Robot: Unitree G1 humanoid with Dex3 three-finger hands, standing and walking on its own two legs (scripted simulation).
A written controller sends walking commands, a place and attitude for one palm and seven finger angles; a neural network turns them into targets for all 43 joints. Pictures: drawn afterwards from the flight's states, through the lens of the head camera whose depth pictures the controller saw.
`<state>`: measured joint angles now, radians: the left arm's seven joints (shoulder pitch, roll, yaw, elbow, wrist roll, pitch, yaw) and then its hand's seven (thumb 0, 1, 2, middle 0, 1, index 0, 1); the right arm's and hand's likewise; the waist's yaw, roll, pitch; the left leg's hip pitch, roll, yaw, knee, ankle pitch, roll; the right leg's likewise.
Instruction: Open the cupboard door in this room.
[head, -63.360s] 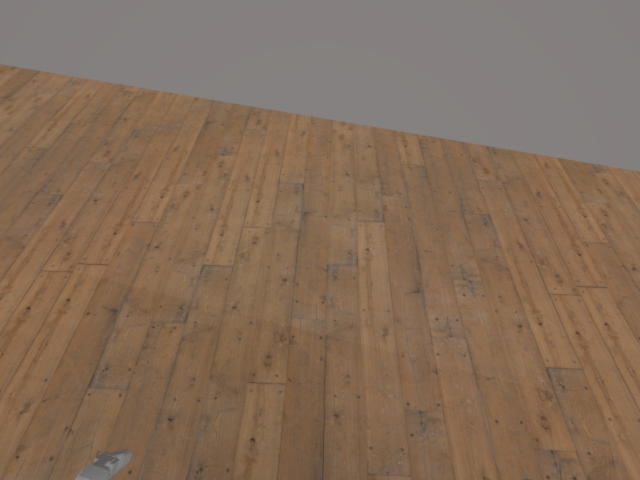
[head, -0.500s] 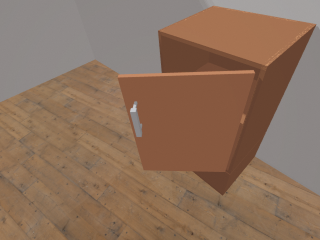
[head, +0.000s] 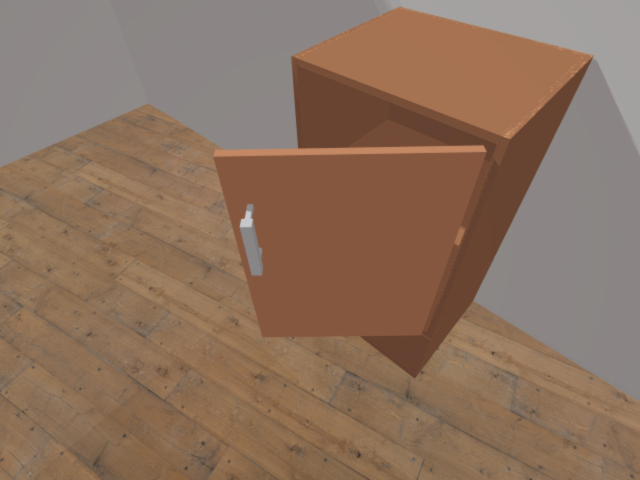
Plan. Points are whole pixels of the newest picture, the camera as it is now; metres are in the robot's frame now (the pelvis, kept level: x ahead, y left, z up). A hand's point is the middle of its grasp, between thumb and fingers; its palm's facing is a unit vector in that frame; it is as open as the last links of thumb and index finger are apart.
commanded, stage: look again from close up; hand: left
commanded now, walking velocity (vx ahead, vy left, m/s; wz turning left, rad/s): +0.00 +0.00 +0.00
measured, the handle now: (253, 240) +0.53 +0.15 -0.05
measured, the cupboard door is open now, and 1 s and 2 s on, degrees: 42 42 42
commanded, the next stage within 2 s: shuffle to correct the standing spot in 0.38 s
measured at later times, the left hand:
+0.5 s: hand out of the picture +0.05 +0.15 -0.17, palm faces +0.01 -0.98 -0.21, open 7.3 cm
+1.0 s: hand out of the picture +0.06 +0.12 -0.17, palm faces +0.04 -0.97 -0.23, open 7.3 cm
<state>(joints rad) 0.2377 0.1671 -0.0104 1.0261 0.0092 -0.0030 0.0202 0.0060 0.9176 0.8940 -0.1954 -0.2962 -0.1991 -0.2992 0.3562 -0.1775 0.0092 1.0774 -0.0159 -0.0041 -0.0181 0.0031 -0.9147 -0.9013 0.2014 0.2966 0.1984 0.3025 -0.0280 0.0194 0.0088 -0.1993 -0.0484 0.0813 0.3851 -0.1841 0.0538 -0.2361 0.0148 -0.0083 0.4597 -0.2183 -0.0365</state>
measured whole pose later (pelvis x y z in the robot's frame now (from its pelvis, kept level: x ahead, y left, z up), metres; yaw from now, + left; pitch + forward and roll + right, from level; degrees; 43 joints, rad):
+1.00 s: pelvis +0.01 -0.06 +0.00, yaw +0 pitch -1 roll +2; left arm 0.24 0.17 0.02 1.00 0.02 0.00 0.03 0.00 0.91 0.89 -0.20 -0.30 -0.20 -0.30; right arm 0.27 -0.18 -0.03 1.08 -0.01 0.03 -0.03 0.00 -0.91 -0.90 0.20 0.30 0.20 0.30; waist 0.00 0.00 0.02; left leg -0.26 0.01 0.01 0.66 -0.40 0.01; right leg -0.21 0.10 -0.04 0.44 -0.23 -0.13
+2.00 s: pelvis +0.03 +0.05 -0.01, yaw +0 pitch -1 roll +0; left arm 0.26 0.14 0.00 1.11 0.00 0.02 0.05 0.01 0.92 0.89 -0.19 -0.30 -0.20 -0.30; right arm 0.31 -0.15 0.01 1.10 -0.01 -0.03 -0.06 0.00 -0.91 -0.90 0.20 0.30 0.20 0.30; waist 0.00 -0.01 0.05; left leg -0.07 -0.13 0.07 0.39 -0.30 0.14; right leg -0.20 -0.03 0.02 0.52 -0.30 0.01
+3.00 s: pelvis +0.02 +0.02 +0.00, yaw +0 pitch -1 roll +0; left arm 0.30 0.13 -0.02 1.12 0.01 -0.01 0.04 0.01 0.92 0.89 -0.19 -0.30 -0.20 -0.30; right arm 0.28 -0.11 0.02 1.16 -0.01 -0.04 -0.05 0.00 -0.91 -0.90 0.20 0.30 0.20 0.30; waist 0.01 -0.02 0.06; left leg -0.08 -0.08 0.05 0.38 -0.28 0.09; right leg -0.17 0.01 -0.01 0.44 -0.25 -0.02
